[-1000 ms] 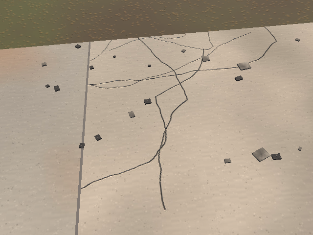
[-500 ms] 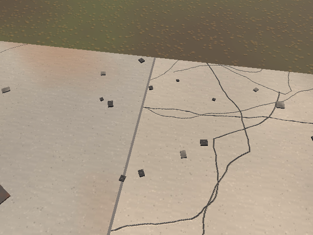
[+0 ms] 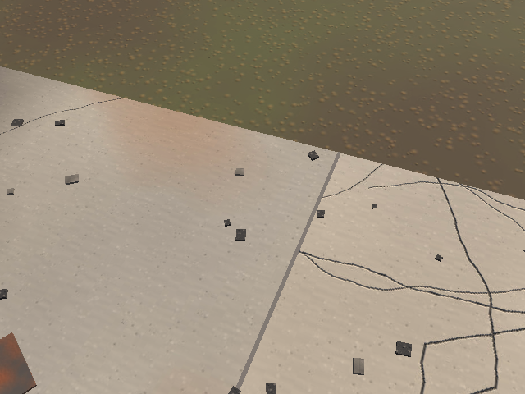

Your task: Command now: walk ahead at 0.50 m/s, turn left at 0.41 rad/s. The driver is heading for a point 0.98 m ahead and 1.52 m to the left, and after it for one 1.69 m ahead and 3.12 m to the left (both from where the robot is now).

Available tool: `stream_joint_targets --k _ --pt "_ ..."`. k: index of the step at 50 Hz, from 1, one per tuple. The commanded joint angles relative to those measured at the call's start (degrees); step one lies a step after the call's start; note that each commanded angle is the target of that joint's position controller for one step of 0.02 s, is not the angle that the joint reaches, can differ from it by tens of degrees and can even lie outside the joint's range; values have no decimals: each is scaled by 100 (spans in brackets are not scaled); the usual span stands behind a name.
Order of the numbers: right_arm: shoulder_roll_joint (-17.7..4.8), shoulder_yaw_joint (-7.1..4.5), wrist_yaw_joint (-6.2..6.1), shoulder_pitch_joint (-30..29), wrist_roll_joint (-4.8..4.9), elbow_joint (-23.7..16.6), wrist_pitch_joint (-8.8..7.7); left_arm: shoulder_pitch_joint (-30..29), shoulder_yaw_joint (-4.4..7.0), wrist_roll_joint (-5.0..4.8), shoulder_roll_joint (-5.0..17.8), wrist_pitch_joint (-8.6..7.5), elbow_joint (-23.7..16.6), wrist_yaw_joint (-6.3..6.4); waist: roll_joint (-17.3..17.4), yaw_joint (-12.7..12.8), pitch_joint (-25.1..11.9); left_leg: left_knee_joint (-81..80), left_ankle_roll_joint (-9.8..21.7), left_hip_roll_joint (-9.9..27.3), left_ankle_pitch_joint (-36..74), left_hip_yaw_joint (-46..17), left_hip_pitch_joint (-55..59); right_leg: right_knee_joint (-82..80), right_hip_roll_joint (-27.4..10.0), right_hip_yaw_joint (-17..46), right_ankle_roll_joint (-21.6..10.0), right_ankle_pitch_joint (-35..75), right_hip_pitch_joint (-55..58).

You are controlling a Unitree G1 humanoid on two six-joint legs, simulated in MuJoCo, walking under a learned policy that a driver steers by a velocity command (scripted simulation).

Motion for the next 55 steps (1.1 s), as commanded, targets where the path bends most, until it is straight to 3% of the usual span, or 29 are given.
stream_joint_targets --k 1,8,11,14,17,18,19,20,21,22,23,24,25,27,30,35,40,42,44,46,47,48,49,50,51,52,53,55 --pt "-333 -53 90 196 -47 -283 77 485 136 -71 531 -192 -57 -8 -761 80 -205 70 -84 432 280 -159 -1017 -1471 -1563 1465 -621 919 942" --pt "-65 76 239 -1168 -15 -783 105 879 159 -84 543 -205 225 -8 -694 251 153 -1171 -259 642 1532 230 -1849 -1814 -1401 143 -562 1689 1157" --pt "50 160 308 -1756 -17 -990 79 1027 173 -96 619 -201 326 23 -690 382 253 -2147 -180 638 1949 595 -1541 -1771 -1418 -250 -490 1945 1247" --pt "-1 169 333 -2075 -49 -1152 83 1252 201 -85 724 -146 469 79 -661 444 335 -2701 20 565 1640 852 -1407 -1538 -1614 -442 -436 2418 1742" --pt "-119 107 277 -1806 -94 -1127 93 1249 239 -57 910 -36 542 140 -757 246 54 -2984 348 147 820 1162 -756 -533 -1708 -752 -330 4576 2189" --pt "-212 51 252 -1368 -103 -1009 77 1241 258 -45 994 21 553 155 -787 58 -227 -3100 493 -74 579 1218 -234 233 -1706 -853 -306 5172 2222" --pt "-351 -42 209 -581 -140 -767 35 1201 260 -62 1035 74 525 165 -667 -285 -676 -3459 671 -257 664 1171 804 1371 -1639 -982 -222 4963 1857" --pt "-762 -214 117 397 -202 -500 20 1170 229 -52 951 78 367 153 -202 -690 -1281 -3689 979 358 251 199 2291 3005 -1502 -1018 -59 3409 729" --pt "-1405 -375 27 305 -132 -605 61 1417 88 -89 260 36 -55 11 1236 -252 -1806 -3969 1809 2182 265 -2827 4101 5102 -441 -917 290 -1896 -1881" --pt "-1345 -385 -12 614 49 -672 130 706 203 -45 801 -10 -209 11 469 -644 -2027 -4633 2004 2350 504 -3951 4165 5729 -158 287 295 -2067 -2598" --pt "-1184 -357 -71 316 81 -546 145 256 180 -103 749 -75 -373 -7 186 -486 -1129 -4710 1797 2140 1035 -2875 3577 5476 -544 494 235 -1364 -2970" --pt "-890 -290 -87 51 119 -521 122 276 139 -112 683 -132 -349 0 -100 -231 -608 -4821 1572 1899 1728 -2305 2706 4884 -736 453 231 -972 -2648" --pt "-736 -246 -96 -205 120 -548 84 314 148 -55 668 -88 -292 8 -278 20 -330 -4912 1365 1584 2260 -1868 2078 4475 -858 471 273 -908 -2259" --pt "-562 -175 -86 -418 158 -592 -2 599 141 96 606 138 -240 -18 -193 323 -350 -5058 1269 1246 2796 -1409 1436 4072 -904 479 412 -948 -1644" --pt "-723 -224 -49 -181 154 -512 -94 354 128 109 479 298 -367 -71 -160 327 -251 -5257 1248 1002 2647 -1231 1119 3530 -865 351 556 -560 -1738" --pt "-757 -249 -53 460 155 -360 -92 -810 125 73 505 310 -754 -77 10 -92 37 -5346 1006 893 2278 -1441 1498 2334 -782 389 647 566 -2405" --pt "-785 -255 -118 974 99 -252 -82 -1656 62 23 503 230 -1077 -125 86 -407 88 -4923 935 934 3000 -1657 2168 1449 -492 395 558 797 -2508" --pt "-838 -266 -161 1019 66 -254 -73 -1820 45 -9 540 178 -1197 -134 159 -419 103 -4711 872 1005 3328 -1808 2303 1103 -368 419 470 683 -2270" --pt "-931 -288 -201 772 60 -316 -70 -1464 69 -29 651 130 -1150 -108 253 -174 59 -4466 673 1020 3606 -1907 2116 666 -237 463 333 429 -1443" --pt "-1029 -300 -147 417 82 -389 -110 -275 182 -40 895 56 -800 6 117 405 -449 -3344 391 687 4504 -1728 1630 226 27 327 115 180 397" --pt "-870 -255 -82 362 141 -439 -163 566 269 33 1159 -22 -658 92 -222 803 -1035 -2070 243 319 3805 -1446 999 47 -576 863 -104 -69 1760" --pt "-278 -113 -81 641 269 -630 -199 1249 371 174 1619 -19 -680 189 -1138 858 -1902 -340 78 -240 931 -773 -175 -172 -2211 2724 -439 -1116 3204" --pt "-436 -115 -96 1020 202 -745 -161 914 424 96 1734 76 -678 162 -2105 421 -2131 527 36 -551 -1255 -412 -1236 -920 -2857 4949 -944 -1390 3278" --pt "-700 -153 -131 816 42 -522 -54 416 327 40 1140 123 -780 134 -979 268 -1128 885 46 -16 -738 -426 -1548 -968 -2646 4316 -905 -1964 2382" --pt "-675 -150 -62 419 3 -522 -20 140 224 -4 722 119 -791 106 -406 282 -509 709 13 163 -286 -316 -1444 -1075 -2314 3356 -807 -1669 1638" --pt "-546 -134 -11 283 9 -550 14 22 177 16 571 105 -743 92 -410 185 -219 452 -24 329 -84 -241 -1305 -1240 -2034 2612 -661 -1017 1177" --pt "-493 -130 43 191 -52 -588 74 102 164 -1 556 63 -635 101 -656 140 -79 276 -64 456 -27 -191 -1211 -1333 -1854 2080 -599 -457 911" --pt "-396 -101 129 162 -65 -612 184 283 182 -50 585 -56 -486 53 -806 90 -97 243 -103 495 121 -74 -1123 -1437 -1730 1463 -580 466 774"
Next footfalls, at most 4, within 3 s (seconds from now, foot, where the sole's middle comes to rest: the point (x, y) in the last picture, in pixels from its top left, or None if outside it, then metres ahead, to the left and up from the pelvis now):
0.40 left None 0.34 0.13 -0.78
0.94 right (238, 315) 0.70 0.11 -0.78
1.46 left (115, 304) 0.75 0.46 -0.78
2.00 right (68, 221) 1.05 0.66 -0.78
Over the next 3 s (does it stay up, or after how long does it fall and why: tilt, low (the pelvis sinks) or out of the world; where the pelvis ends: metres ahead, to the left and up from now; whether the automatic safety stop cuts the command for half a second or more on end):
stays up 0.94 1.05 -0.01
